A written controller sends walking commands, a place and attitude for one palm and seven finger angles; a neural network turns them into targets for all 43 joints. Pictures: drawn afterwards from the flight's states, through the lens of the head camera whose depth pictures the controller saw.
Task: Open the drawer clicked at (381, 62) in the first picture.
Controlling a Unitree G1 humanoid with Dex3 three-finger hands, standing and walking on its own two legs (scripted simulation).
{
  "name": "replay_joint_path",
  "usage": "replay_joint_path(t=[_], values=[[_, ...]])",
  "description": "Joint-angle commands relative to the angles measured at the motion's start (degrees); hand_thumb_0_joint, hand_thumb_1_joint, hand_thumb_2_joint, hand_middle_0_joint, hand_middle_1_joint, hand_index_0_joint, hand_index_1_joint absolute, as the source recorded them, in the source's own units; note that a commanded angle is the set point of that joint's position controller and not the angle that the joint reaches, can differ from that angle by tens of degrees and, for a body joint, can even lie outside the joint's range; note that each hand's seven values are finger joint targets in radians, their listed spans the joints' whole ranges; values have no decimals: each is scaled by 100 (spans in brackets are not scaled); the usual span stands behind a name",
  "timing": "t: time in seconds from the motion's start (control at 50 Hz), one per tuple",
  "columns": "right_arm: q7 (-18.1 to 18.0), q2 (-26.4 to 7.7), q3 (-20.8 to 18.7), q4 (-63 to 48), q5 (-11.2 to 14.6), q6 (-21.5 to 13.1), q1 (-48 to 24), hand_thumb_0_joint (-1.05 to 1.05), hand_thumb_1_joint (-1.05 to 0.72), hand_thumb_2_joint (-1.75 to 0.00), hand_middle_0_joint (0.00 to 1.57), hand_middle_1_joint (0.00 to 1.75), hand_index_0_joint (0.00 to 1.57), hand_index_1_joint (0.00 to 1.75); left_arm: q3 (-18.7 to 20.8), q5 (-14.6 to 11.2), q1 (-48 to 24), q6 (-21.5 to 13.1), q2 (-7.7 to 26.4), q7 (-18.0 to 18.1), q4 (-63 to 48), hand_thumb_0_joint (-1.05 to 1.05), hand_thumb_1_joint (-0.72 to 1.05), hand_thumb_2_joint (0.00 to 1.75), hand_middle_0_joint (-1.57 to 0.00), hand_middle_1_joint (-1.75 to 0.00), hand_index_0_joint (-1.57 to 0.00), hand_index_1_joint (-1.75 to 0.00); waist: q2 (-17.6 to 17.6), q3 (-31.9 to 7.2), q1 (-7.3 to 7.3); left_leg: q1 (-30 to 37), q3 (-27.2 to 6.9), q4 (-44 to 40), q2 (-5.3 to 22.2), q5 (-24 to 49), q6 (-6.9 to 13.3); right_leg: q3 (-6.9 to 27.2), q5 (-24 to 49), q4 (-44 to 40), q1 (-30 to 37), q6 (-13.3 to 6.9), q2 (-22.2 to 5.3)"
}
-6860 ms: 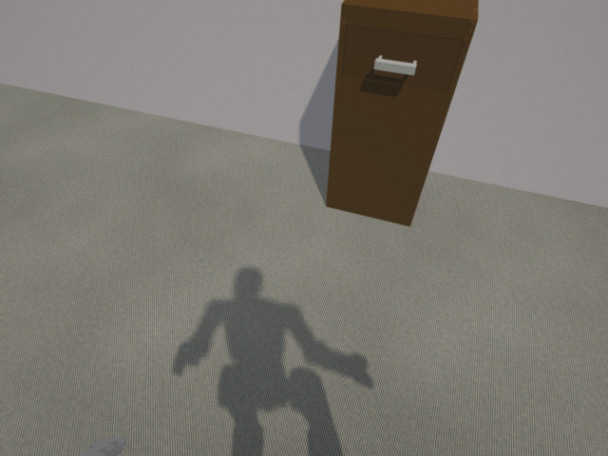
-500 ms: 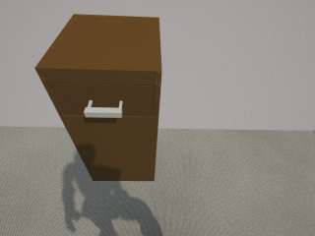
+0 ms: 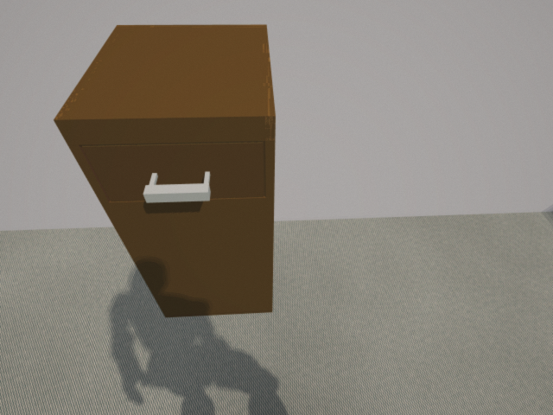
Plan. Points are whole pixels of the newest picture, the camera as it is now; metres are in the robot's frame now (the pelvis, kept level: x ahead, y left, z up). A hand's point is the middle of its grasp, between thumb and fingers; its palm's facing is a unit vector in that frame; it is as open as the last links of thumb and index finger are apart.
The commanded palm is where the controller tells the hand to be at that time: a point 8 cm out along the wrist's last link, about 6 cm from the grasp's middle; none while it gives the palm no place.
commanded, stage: look again from close up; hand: left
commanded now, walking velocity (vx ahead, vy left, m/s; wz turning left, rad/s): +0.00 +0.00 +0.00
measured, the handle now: (179, 185) +0.55 +0.23 -0.03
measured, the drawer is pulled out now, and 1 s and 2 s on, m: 0.00 0.00 0.00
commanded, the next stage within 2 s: shuffle to correct the standing spot in 0.28 s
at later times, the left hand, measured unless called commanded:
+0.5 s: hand out of the picture -0.04 +0.17 -0.18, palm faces +0.02 -0.99 -0.16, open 7.4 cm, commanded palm none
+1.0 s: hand out of the picture +0.05 +0.16 -0.18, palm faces +0.14 -0.98 -0.15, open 7.4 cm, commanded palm none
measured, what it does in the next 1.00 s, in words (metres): lifts its right foot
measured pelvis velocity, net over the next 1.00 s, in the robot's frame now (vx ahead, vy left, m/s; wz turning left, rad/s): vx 0.08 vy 0.01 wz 0.10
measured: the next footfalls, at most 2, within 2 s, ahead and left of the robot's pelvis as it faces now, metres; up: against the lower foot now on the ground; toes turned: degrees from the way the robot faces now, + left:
right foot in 1.10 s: +0.18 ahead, -0.13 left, +0.00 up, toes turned +0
left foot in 1.46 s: +0.09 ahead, +0.11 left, +0.00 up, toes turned -1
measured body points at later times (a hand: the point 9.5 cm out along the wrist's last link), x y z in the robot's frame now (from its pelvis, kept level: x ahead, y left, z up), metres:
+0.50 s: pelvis -0.01 +0.01 +0.00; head -0.02 +0.01 +0.45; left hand -0.04 +0.22 -0.16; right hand -0.03 -0.20 -0.16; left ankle -0.03 +0.10 -0.74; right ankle +0.00 -0.12 -0.74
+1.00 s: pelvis +0.08 +0.01 +0.00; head +0.10 +0.02 +0.45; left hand +0.05 +0.21 -0.16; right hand +0.10 -0.21 -0.15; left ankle +0.01 +0.08 -0.74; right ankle +0.08 -0.13 -0.71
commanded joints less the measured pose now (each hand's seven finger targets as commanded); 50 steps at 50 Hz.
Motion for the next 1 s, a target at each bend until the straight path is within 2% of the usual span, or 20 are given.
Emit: replay_joint_path(t=[0.0, 0.12, 0.22, 0.36, 0.42, 0.46, 0.54, 0.62, 0.66, 0.68, 0.72, 0.74, 0.76, 0.78, 0.8, 0.82, 0.84, 0.88, 0.94, 0.98], values=[[3, -463, -28, -224, 2, -69, 331, 0, -90, -90, 20, 30, 20, 30, 51, 0, 295, -57, 522, -6, -275, 0, 90, 90, -20, -30, -20, -30, -43, 248, 46, -450, -586, -640, 563, 1050, 69, 537, 805, -396, 81, -241, -535], [29, -563, -18, -232, -1, -49, 326, 0, -90, -90, 20, 30, 20, 30, 32, 21, 422, 0, 513, -37, -308, 0, 90, 90, -20, -30, -20, -30, 92, 623, 84, -806, -753, -1080, 579, 74, 107, 514, 97, -501, -81, -201, -448], [29, -587, -36, -215, -5, -69, 368, 0, -90, -90, 20, 30, 20, 30, 42, 36, 539, 12, 449, -44, -339, 0, 90, 90, -20, -30, -20, -30, -8, 496, 104, -822, -846, -1290, 609, -265, 137, 468, 142, -450, 9, -171, -436], [18, -501, -30, -119, 5, -94, 427, 0, -90, -90, 20, 30, 20, 30, 58, 37, 698, -10, 358, -48, -304, 0, 90, 90, -20, -30, -20, -30, -71, 400, 128, -715, -788, -1258, 581, -63, 157, 483, 324, -488, 40, -159, -474], [38, -576, -77, -61, -28, -40, 539, 0, -90, -90, 20, 30, 20, 30, 107, 93, 764, 9, 369, -85, -310, 0, 90, 90, -20, -30, -20, -30, -84, 458, 108, -924, -955, -1366, 634, -1321, 264, 286, -822, -275, -87, -177, -371], [46, -627, -116, -84, -50, -17, 509, 0, -90, -90, 20, 30, 20, 30, 132, 121, 807, 26, 336, -118, -352, 0, 90, 90, -20, -30, -20, -30, 176, 631, 131, -1177, -1163, -1528, 717, -1915, 381, 136, -1122, -83, -205, -171, -281], [54, -561, -144, -154, -49, -39, 500, 0, -90, -90, 20, 30, 20, 30, 183, 128, 978, -23, 290, -162, -363, 0, 90, 90, -20, -30, -20, -30, 117, 812, 176, -1423, -1233, -1302, 657, -1826, 487, 209, -1163, -39, -219, -234, -309], [55, -318, -107, -213, -28, -134, 526, 0, -90, -90, 20, 30, 20, 30, 243, 99, 1273, -116, 410, -140, -285, 0, 90, 90, -20, -30, -20, -30, -466, 673, 234, -1690, -709, -306, 219, -722, 380, 769, -993, -432, 279, -448, -723], [78, -148, -92, -286, -32, -160, 476, 0, -90, -90, 20, 30, 20, 30, 335, 85, 1545, -155, 638, -98, -206, 0, 90, 90, -20, -30, -20, -30, -1227, 449, 295, -2050, -111, 800, -119, -417, 246, 1388, -873, -870, 758, -714, -1315], [89, -124, -101, -337, -36, -176, 363, 0, -90, -90, 20, 30, 20, 30, 379, 87, 1684, -181, 715, -74, -154, 0, 90, 90, -20, -30, -20, -30, -1398, 339, 321, -2126, 34, 1265, -96, -545, 220, 1685, -491, -1076, 881, -895, -1652], [114, -44, -102, -403, -24, -205, 236, 0, -90, -90, 20, 30, 20, 30, 382, 122, 1680, -203, 670, -43, -137, 0, 90, 90, -20, -30, -20, -30, -1008, 359, 265, -2018, 54, 1185, 26, -844, 220, 1549, 244, -993, 854, -1084, -1738], [132, -7, -94, -315, -18, -225, 358, 0, -90, -90, 20, 30, 20, 30, 367, 130, 1480, -197, 652, -44, -169, 0, 90, 90, -20, -30, -20, -30, -873, 382, 144, -1568, 107, 700, 58, -693, 224, 1145, 469, -729, 554, -994, -1602], [134, -9, -74, -154, -17, -254, 721, 0, -90, -90, 20, 30, 20, 30, 342, 106, 1187, -174, 551, -50, -219, 0, 90, 90, -20, -30, -20, -30, -475, 260, -92, -558, 53, -196, 75, 8, 234, 592, 815, -149, -16, -753, -1260], [79, -271, -122, 125, -43, -302, 1347, 0, -90, -90, 20, 30, 20, 30, 280, 63, 990, -145, 306, -70, -294, 0, 90, 90, -20, -30, -20, -30, 587, 131, -286, 401, -806, -563, 625, 1873, 432, -145, 1111, 1109, -685, -361, -555], [-38, -660, -171, 342, -58, -329, 2006, 0, -90, -90, 20, 30, 20, 30, 179, 16, 923, -165, 61, -55, -395, 0, 90, 90, -20, -30, -20, -30, 1622, -240, -406, 1503, -2131, -666, 1760, 5145, 944, -514, -665, 2279, -1779, -19, -66], [-116, -582, -97, 385, -22, -254, 1922, 0, -90, -90, 20, 30, 20, 30, 169, 11, 804, -150, 182, 4, -453, 0, 90, 90, -20, -30, -20, -30, 1298, -269, -289, 1645, -1978, -568, 2113, 6794, 1257, -17, -1880, 2718, -1938, -39, -170], [-166, -492, -31, 353, -23, -241, 1611, 0, -90, -90, 20, 30, 20, 30, 193, 13, 633, -88, 184, 28, -413, 0, 90, 90, -20, -30, -20, -30, 1295, 47, -212, 1287, -1688, -490, 2029, 7530, 1237, 203, -1893, 2726, -1867, -19, -359], [-180, -440, -13, 160, -28, -216, 1017, 0, -90, -90, 20, 30, 20, 30, 188, -1, 561, -26, 77, 9, -383, 0, 90, 90, -20, -30, -20, -30, 840, 478, -38, 611, -1177, -614, 1774, 7172, 1027, 197, -1515, 2258, -1448, 25, -483], [-180, -567, -91, 6, -12, -177, 587, 0, -90, -90, 20, 30, 20, 30, 185, -8, 649, 59, -19, -28, -336, 0, 90, 90, -20, -30, -20, -30, 414, 299, 90, 518, -714, -684, 1425, 6371, 759, -70, -597, 1188, -845, 95, -343], [-188, -651, -181, -59, 20, -130, 475, 0, -90, -90, 20, 30, 20, 30, 227, 4, 606, 115, 66, -40, -406, 0, 90, 90, -20, -30, -20, -30, 475, 184, 106, 597, -615, -617, 1320, 5993, 638, -199, -56, 794, -670, 106, -252]])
